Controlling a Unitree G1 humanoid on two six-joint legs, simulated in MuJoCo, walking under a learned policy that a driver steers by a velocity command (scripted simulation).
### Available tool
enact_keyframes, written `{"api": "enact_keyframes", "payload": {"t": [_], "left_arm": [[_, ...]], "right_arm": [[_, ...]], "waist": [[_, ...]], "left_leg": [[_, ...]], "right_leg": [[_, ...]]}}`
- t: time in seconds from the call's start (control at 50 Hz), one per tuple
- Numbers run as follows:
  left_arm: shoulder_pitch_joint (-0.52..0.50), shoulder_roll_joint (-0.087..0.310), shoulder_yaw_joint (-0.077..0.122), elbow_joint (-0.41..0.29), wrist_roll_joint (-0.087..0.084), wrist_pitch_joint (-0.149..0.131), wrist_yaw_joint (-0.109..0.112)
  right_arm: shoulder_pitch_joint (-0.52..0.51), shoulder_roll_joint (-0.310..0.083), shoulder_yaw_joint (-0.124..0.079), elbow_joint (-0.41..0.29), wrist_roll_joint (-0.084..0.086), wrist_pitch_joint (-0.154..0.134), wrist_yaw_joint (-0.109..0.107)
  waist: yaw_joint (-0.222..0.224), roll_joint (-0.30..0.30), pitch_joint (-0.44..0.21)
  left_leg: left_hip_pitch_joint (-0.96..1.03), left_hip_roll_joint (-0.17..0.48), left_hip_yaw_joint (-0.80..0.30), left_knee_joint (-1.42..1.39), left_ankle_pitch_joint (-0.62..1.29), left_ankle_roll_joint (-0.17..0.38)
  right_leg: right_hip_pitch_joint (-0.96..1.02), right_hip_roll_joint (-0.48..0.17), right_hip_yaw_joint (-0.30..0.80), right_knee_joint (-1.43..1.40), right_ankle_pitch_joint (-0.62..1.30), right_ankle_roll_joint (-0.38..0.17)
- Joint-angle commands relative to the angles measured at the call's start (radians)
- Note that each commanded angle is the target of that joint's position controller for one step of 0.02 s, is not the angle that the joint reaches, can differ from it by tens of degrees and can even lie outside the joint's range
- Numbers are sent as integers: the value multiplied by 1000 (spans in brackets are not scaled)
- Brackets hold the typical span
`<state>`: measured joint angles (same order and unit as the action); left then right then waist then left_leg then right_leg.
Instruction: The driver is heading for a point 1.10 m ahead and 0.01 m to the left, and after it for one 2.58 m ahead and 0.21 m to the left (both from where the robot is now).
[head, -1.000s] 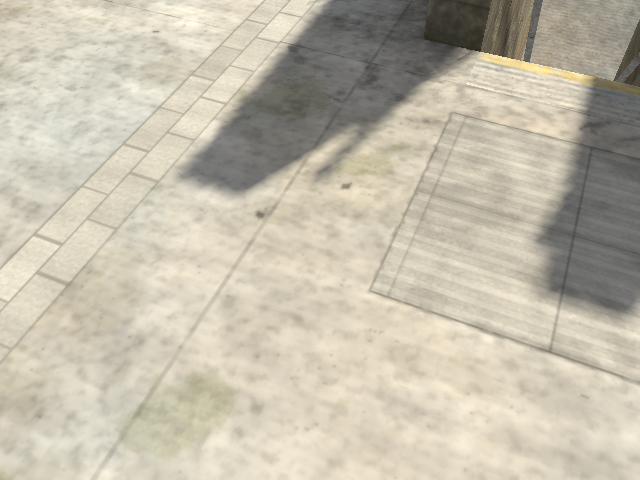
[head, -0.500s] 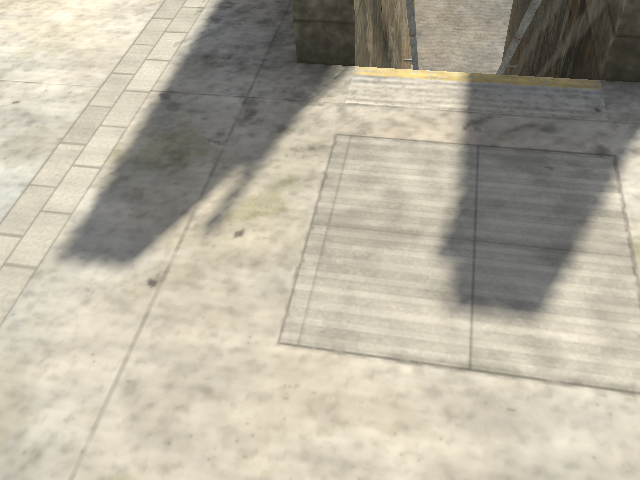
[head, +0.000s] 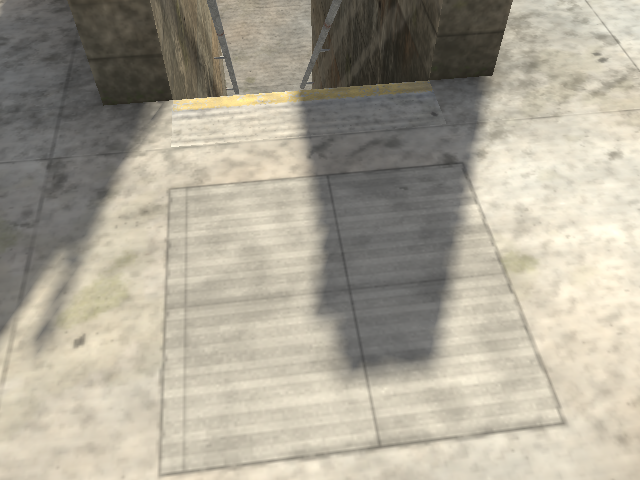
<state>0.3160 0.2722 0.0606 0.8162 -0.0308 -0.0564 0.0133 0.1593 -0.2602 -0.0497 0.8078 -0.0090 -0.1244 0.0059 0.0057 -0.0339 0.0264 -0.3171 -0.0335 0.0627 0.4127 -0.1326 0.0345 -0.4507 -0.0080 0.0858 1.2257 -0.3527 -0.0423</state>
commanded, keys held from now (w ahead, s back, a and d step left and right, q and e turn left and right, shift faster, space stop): w+e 0.28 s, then w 0.14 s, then w+q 0.50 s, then q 0.08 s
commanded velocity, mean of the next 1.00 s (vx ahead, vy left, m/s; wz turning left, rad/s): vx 0.49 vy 0.00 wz -0.08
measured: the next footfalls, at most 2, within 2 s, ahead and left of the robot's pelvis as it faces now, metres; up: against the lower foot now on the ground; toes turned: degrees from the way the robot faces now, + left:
right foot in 0.38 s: +0.34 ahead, -0.19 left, +0.00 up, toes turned -15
left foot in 0.96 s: +0.69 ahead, -0.03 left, +0.00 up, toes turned +1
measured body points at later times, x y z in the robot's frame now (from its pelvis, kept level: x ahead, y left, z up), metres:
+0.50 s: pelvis +0.26 -0.09 -0.01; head +0.30 -0.11 +0.44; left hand +0.48 +0.12 -0.10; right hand +0.27 -0.38 -0.14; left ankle +0.18 +0.09 -0.63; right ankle +0.30 -0.18 -0.74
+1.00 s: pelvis +0.55 -0.10 -0.02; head +0.59 -0.09 +0.42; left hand +0.60 +0.18 -0.15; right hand +0.73 -0.35 -0.12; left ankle +0.65 -0.03 -0.74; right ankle +0.33 -0.20 -0.67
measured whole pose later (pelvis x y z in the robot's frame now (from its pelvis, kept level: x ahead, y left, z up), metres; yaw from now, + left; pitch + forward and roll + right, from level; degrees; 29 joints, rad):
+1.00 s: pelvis +0.55 -0.10 -0.02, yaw +0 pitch +3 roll -1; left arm 0.30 0.27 0.06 0.83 0.00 -0.06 0.02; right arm 0.10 -0.27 -0.06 0.70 0.01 -0.06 0.05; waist 0.02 0.02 0.05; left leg -0.54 -0.04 0.05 0.64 -0.16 0.11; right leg -0.12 -0.03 -0.11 0.95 -0.55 0.03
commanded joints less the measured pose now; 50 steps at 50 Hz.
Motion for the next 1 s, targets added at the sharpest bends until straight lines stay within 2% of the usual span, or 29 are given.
{"api": "enact_keyframes", "payload": {"t": [0.02, 0.04, 0.1, 0.18, 0.24, 0.28, 0.32, 0.34, 0.36, 0.38, 0.4, 0.42, 0.44, 0.46, 0.48, 0.5, 0.52, 0.58, 0.62, 0.66, 0.76, 0.82, 0.86, 0.9, 0.92, 0.94, 0.96, 0.98, 1.0], "left_arm": [[27, 30, 12, -84, -4, 5, -6], [7, 23, 10, -100, -1, 11, -5], [-60, 30, 8, -147, 9, 14, -8], [-181, 26, 0, -190, 7, -1, -36], [-281, 23, -5, -237, 5, 0, -56], [-319, 34, -2, -269, 3, 3, -67], [-308, 49, 6, -286, 8, 4, -71], [-254, 70, 18, -279, 12, 5, -69], [-108, 107, 43, -240, 13, 5, -64], [75, 176, 78, -186, 13, 9, -48], [150, 309, 102, -171, 16, 10, -32], [183, 269, 83, -187, 17, -1, -37], [143, 197, 59, -176, 28, -12, -46], [72, 167, 49, -178, 25, -16, -47], [-6, 128, 37, -184, 24, -20, -48], [-54, 93, 26, -188, 30, -26, -49], [-73, 85, 25, -183, 34, -35, -49], [-66, 97, 31, -146, 42, -64, -42], [-37, 95, 33, -120, 50, -67, -29], [-27, 95, 32, -104, 49, -66, -20], [5, 118, 37, -61, 40, -59, -3], [41, 129, 42, -30, 30, -40, 3], [32, 145, 46, -24, 24, -23, 8], [4, 177, 53, -33, 22, -9, 19], [-8, 191, 56, -38, 21, -1, 24], [-37, 195, 53, -46, 18, 6, 29], [-34, 172, 42, -69, 25, -5, 32], [112, 14, -7, -109, 61, -35, 6], [26, 110, 3, -105, 34, -70, -11]], "right_arm": [[31, -83, -23, -22, 0, -14, 4], [36, -95, -28, -12, 5, -19, 6], [53, -137, -42, 6, 5, -18, 4], [71, -166, -46, 13, 8, -2, -2], [119, -191, -49, 26, 19, 14, -5], [138, -209, -55, 35, 29, 29, -5], [151, -226, -58, 44, 38, 43, -6], [147, -238, -60, 45, 40, 49, -8], [131, -237, -57, 45, 39, 57, -11], [146, -199, -40, 37, 26, 55, -15], [219, -77, 1, -13, -10, 35, -4], [219, -103, 5, -1, 17, -3, 10], [114, -178, -19, -22, 66, -12, 17], [71, -161, -13, -34, 68, -13, 15], [58, -150, -13, -22, 47, -6, 8], [80, -150, -20, -11, 38, 10, 6], [115, -137, -21, 2, 39, 29, 8], [124, -99, -20, 11, 39, 64, 2], [72, -90, -22, -4, 39, 68, -2], [39, -83, -24, -15, 36, 62, 1], [-91, -44, -7, -64, 27, 54, 29], [-156, -35, 0, -112, 26, 51, 50], [-170, -41, -2, -142, 29, 50, 66], [-117, -70, -17, -154, 31, 55, 72], [-31, -101, -33, -143, 33, 59, 70], [124, -154, -61, -110, 31, 58, 60], [256, -236, -90, -90, 21, 64, 37], [218, -337, -100, -112, 5, 58, 28], [262, -264, -84, -133, 6, 57, 28]], "waist": [[-1, 108, -42], [1, 101, -24], [-5, 77, -9], [-46, 74, 9], [-85, 78, 33], [-89, 86, 50], [-64, 100, 35], [-23, 118, -5], [66, 107, -81], [142, 63, -181], [89, -203, -277], [101, -183, -460], [120, -84, -336], [87, -62, -223], [48, 0, -160], [9, -16, -126], [-16, -34, -118], [-33, -19, -68], [-14, -15, -28], [-3, -19, -11], [53, -10, 52], [78, -5, 78], [65, -17, 70], [20, -60, 3], [-30, -78, -54], [-118, -58, -127], [-176, 46, -219], [-25, 315, -347], [-122, 166, -503]], "left_leg": [[160, 284, -255, -260, 36, 171], [149, 290, -221, -277, 69, 180], [176, 305, -134, -295, 160, 193], [215, 273, 5, -276, 211, 153], [276, 290, 45, -255, 181, 132], [340, 317, 60, -227, 201, 115], [374, 332, 77, -148, 395, 103], [378, 329, 96, -54, 571, 94], [342, 298, 133, 127, 696, 73], [165, 256, 153, 370, 597, 36], [-280, 115, 148, 779, -124, -32], [-403, 32, -87, 963, -461, -29], [-490, 88, -128, 1003, -385, -13], [-483, 133, -114, 944, -300, -1], [-431, 175, -117, 875, -229, -3], [-364, 202, -128, 825, -178, -5], [-307, 210, -133, 807, -138, -9], [-320, 194, -150, 746, -43, -30], [-393, 171, -185, 664, 45, -40], [-421, 147, -196, 550, 151, -40], [-431, 126, -119, 310, 278, -20], [-483, 118, -74, 245, 198, 6], [-465, 98, -29, 221, 102, 32], [-327, 32, 42, 225, 1, 72], [-206, -9, 66, 230, -41, 97], [10, -51, 64, 156, 27, 130], [307, 57, -128, 114, 203, 186], [685, 355, -677, 108, 410, 404], [733, 386, -810, 14, 443, 428]], "right_leg": [[-182, -122, 29, -7, 61, 3], [-205, -132, 26, -34, 74, 5], [-280, -143, 31, -141, 182, 19], [-256, -126, -29, -375, 381, 12], [-243, -108, -84, -492, 384, 1], [-249, -95, -106, -539, 314, -19], [-174, -49, -142, -577, 197, -54], [-77, -8, -170, -595, 153, -76], [122, 46, -197, -665, 201, -106], [426, 35, -135, -665, 256, -141], [796, -254, 363, -711, 194, -285], [871, -389, 743, -893, 134, -380], [794, -360, 575, -902, 197, -311], [635, -325, 404, -896, 294, -270], [493, -281, 287, -909, 362, -233], [390, -245, 204, -943, 399, -212], [330, -230, 161, -983, 394, -205], [276, -218, 39, -1056, 459, -201], [303, -210, -27, -1075, 477, -183], [338, -201, -82, -1086, 465, -159], [425, -224, -176, -1104, 459, -126], [538, -260, -206, -1052, 535, -119], [584, -276, -228, -988, 682, -105], [593, -270, -261, -858, 1031, -79], [579, -261, -273, -732, 1173, -65], [501, -219, -292, -517, 1181, -32], [268, -158, -287, -204, 858, 23], [-187, 71, -177, 193, -258, 99], [-244, 70, 38, 289, -291, 80]]}}
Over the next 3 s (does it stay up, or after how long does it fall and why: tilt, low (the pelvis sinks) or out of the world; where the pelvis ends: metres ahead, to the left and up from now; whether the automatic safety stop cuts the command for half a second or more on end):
stays up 1.30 0.16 0.00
